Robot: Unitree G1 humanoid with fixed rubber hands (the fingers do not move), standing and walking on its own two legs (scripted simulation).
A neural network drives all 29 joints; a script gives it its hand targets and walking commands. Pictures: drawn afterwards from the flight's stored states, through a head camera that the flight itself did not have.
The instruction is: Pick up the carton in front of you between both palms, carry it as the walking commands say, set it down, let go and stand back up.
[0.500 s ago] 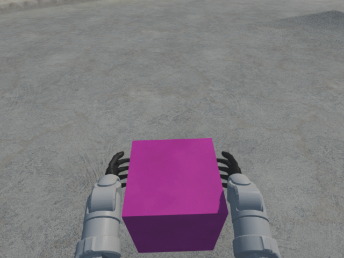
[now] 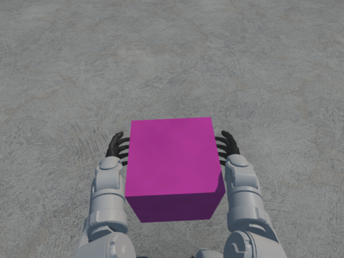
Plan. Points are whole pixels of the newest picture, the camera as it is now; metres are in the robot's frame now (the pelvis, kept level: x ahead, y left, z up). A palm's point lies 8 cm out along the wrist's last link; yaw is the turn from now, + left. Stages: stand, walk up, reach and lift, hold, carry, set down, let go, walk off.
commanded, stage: set down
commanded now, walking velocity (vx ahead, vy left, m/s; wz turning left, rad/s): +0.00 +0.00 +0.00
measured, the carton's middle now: (173, 173) +0.34 +0.00 -0.07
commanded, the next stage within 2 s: none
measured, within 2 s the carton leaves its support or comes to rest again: rests again in 1.92 s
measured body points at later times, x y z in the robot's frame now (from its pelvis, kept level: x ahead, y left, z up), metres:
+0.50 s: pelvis -0.03 +0.02 -0.12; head +0.18 +0.01 +0.28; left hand +0.38 +0.17 -0.19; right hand +0.40 -0.14 -0.20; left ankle +0.02 +0.13 -0.72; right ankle +0.06 -0.10 -0.72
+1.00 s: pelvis -0.05 +0.00 -0.26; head +0.23 -0.02 +0.09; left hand +0.42 +0.17 -0.35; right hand +0.45 -0.13 -0.37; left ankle +0.02 +0.13 -0.72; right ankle +0.06 -0.10 -0.72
